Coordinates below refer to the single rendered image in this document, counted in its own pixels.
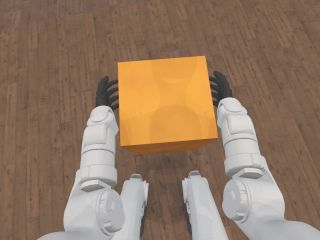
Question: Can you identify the robot thigh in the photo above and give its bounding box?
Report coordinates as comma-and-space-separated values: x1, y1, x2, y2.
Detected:
182, 175, 229, 240
111, 178, 149, 240

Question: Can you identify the left robot forearm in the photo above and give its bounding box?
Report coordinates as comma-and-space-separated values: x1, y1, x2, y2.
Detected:
63, 105, 119, 230

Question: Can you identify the robot left hand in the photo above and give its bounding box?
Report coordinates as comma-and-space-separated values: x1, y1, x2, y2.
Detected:
95, 76, 119, 112

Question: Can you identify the robot right thigh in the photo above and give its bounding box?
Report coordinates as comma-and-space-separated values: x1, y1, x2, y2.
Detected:
182, 175, 229, 240

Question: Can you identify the right robot forearm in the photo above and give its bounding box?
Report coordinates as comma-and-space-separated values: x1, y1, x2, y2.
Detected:
217, 97, 285, 214

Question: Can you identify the robot right hand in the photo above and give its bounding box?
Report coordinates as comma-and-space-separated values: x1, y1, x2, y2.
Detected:
208, 70, 233, 108

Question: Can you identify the robot left upper arm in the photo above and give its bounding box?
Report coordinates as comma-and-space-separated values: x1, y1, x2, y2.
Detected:
37, 188, 126, 240

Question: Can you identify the robot right upper arm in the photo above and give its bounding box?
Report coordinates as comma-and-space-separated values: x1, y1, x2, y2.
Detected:
222, 177, 320, 240

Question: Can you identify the robot left thigh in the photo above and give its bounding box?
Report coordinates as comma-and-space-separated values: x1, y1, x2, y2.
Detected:
111, 178, 149, 240

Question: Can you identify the carton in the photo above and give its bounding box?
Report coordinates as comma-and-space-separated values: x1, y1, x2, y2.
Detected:
118, 56, 218, 155

